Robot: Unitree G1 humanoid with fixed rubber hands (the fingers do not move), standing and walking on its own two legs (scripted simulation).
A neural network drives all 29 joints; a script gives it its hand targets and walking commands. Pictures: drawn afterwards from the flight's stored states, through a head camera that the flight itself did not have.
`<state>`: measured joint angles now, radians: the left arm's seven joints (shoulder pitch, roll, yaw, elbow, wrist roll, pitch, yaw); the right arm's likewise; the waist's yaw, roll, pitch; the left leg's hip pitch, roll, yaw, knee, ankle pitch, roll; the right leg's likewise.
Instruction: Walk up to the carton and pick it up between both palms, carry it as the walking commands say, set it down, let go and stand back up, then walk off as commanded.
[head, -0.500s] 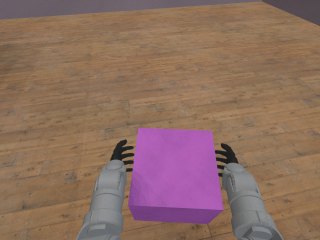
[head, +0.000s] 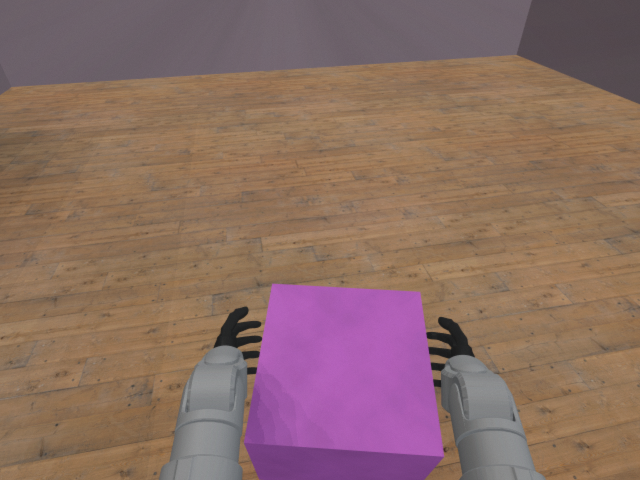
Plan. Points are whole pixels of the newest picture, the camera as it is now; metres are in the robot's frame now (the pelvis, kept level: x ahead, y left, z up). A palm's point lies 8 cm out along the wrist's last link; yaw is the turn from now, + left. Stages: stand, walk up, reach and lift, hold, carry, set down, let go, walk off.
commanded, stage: reach and lift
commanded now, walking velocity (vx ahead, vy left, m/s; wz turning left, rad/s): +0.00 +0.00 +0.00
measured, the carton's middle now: (341, 384) +0.30 -0.01 -0.05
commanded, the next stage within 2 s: hold in 0.70 s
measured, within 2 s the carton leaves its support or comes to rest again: neither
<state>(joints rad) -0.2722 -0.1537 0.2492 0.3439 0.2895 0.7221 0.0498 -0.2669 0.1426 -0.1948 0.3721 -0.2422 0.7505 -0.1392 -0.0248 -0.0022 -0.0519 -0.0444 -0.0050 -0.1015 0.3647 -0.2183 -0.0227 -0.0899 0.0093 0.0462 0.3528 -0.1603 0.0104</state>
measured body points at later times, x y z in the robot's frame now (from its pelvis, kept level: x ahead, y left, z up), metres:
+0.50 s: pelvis -0.02 +0.00 +0.00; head -0.09 +0.00 +0.44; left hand +0.29 +0.15 +0.04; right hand +0.28 -0.16 +0.03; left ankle +0.00 +0.14 -0.75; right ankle +0.03 -0.13 -0.75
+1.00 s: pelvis -0.02 +0.00 +0.00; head -0.10 +0.01 +0.44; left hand +0.28 +0.15 +0.04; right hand +0.27 -0.15 +0.03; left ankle +0.00 +0.14 -0.75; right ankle +0.03 -0.13 -0.75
